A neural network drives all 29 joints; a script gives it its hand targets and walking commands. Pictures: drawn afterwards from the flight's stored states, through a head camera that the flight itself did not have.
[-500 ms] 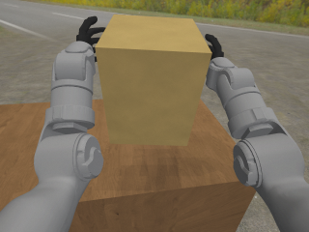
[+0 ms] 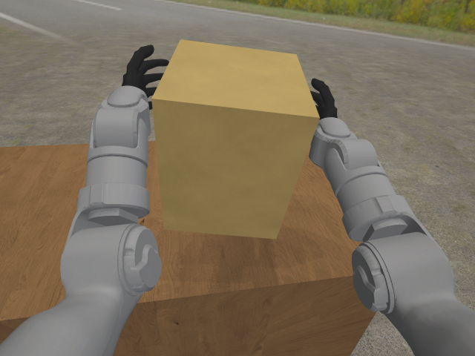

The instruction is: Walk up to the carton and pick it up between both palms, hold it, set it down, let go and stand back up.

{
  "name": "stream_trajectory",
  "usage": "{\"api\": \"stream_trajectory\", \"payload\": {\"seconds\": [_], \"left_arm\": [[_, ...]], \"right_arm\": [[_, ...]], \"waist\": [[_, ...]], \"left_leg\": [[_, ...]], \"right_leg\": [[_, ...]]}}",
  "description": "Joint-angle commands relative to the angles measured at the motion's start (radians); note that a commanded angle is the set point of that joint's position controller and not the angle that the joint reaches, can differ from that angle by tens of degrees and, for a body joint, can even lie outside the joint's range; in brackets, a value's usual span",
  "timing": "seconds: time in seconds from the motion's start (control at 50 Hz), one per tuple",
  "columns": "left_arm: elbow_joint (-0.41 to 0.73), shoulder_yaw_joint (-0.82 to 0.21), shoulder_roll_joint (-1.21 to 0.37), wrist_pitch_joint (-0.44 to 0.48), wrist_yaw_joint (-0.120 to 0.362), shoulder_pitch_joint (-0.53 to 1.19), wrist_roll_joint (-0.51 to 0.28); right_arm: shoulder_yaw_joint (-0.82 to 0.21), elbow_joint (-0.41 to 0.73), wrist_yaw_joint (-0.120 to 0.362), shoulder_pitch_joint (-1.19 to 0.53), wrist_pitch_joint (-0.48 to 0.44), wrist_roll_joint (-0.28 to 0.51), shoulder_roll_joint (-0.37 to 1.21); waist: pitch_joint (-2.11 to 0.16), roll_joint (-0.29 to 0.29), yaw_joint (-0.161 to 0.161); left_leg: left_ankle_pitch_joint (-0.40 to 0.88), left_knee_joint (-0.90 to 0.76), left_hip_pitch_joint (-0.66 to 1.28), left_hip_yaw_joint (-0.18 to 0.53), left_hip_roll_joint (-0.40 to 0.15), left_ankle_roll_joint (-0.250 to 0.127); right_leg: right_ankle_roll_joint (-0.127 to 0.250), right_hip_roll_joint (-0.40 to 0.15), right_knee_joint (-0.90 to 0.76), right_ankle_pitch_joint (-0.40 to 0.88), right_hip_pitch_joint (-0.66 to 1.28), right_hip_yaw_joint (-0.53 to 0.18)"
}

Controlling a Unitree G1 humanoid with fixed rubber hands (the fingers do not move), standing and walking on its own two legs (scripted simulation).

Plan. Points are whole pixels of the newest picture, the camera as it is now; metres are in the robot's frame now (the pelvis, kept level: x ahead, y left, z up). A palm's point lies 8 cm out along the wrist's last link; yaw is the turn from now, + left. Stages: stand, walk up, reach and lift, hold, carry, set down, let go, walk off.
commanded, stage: set down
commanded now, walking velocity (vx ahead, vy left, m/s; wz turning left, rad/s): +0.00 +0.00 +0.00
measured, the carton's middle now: (229, 142) +0.42 +0.01 +0.24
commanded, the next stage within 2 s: none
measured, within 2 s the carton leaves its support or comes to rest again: neither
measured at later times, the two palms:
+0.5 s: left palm (146, 119) +0.44 +0.15 +0.27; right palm (316, 147) +0.40 -0.14 +0.24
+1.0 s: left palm (152, 130) +0.45 +0.14 +0.25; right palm (316, 159) +0.40 -0.15 +0.21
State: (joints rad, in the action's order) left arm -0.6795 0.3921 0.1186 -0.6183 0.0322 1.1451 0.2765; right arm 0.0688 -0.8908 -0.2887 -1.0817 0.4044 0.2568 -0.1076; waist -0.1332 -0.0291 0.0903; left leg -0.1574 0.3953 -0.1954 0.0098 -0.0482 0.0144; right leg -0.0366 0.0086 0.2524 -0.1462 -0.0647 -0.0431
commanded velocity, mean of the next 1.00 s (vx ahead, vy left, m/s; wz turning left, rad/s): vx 0.00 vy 0.00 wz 0.00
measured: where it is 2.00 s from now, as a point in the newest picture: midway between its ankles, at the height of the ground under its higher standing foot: outside the picture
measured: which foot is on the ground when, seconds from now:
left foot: down 0.00-1.00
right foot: down 0.00-1.00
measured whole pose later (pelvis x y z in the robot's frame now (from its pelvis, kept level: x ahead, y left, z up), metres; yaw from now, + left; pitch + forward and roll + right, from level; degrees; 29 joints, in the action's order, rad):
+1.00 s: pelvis +0.01 +0.01 +0.00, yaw +0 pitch -2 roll -2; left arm -0.88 0.39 0.14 -0.36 0.07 1.10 0.28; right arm 0.22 -0.89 -0.30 -0.96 0.26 0.10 0.00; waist -0.06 -0.07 0.12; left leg -0.17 0.40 -0.20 0.01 -0.04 0.01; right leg -0.05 0.00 0.24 -0.15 -0.06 -0.04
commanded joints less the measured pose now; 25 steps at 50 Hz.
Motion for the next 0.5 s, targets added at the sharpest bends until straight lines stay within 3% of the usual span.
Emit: {"api": "stream_trajectory", "payload": {"seconds": [0.0,0.06,0.12,0.26,0.36,0.48], "left_arm": [[-0.084,-0.221,-0.529,0.072,0.178,0.593,-0.115],[-0.098,-0.198,-0.504,0.092,0.188,0.603,-0.098],[-0.094,-0.199,-0.498,0.11,0.19,0.615,-0.097],[-0.022,-0.303,-0.554,0.139,0.178,0.563,-0.146],[-0.002,-0.361,-0.588,0.16,0.172,0.544,-0.18],[-0.065,-0.33,-0.559,0.182,0.177,0.533,-0.166]], "right_arm": [[-0.058,0.317,0.124,-0.966,-0.122,-0.003,0.581],[-0.019,0.275,0.136,-0.926,-0.132,-0.042,0.578],[-0.016,0.259,0.146,-0.903,-0.141,-0.065,0.583],[-0.1,0.382,0.142,-0.885,-0.179,-0.037,0.613],[-0.136,0.449,0.133,-0.896,-0.207,-0.028,0.63],[-0.128,0.425,0.128,-0.877,-0.217,-0.053,0.643]], "waist": [[-0.302,-0.001,0.033],[-0.28,0.017,0.034],[-0.307,0.041,0.038],[-0.486,0.075,0.045],[-0.52,0.081,0.06],[-0.473,0.055,0.049]], "left_leg": [[0.061,-0.071,0.284,-0.069,0.105,-0.008],[0.022,-0.088,0.267,-0.083,0.101,-0.009],[0.049,-0.087,0.273,-0.088,0.099,-0.007],[0.262,-0.014,0.372,-0.084,0.101,0.013],[0.331,0.018,0.391,-0.082,0.103,0.022],[0.267,0.003,0.365,-0.091,0.107,0.008]], "right_leg": [[-0.02,0.062,-0.051,0.077,0.05,0.072],[-0.016,0.061,-0.05,0.019,0.047,0.079],[-0.015,0.06,-0.039,0.053,0.07,0.082],[-0.023,0.061,0.001,0.314,0.145,0.081],[-0.027,0.061,0.016,0.42,0.169,0.08],[-0.034,0.054,0.004,0.397,0.171,0.072]]}}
